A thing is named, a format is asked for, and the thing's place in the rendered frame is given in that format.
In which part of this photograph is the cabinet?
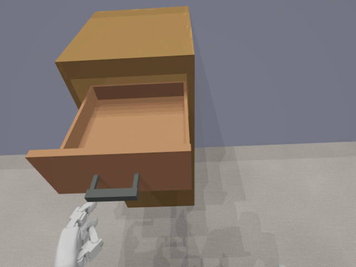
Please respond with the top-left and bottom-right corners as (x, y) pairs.
(55, 6), (195, 207)

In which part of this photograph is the handle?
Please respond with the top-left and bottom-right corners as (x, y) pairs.
(84, 173), (140, 202)

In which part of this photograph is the drawer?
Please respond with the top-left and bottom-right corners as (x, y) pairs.
(25, 81), (192, 194)

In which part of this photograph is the left robot hand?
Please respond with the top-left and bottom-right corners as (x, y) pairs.
(53, 202), (102, 267)

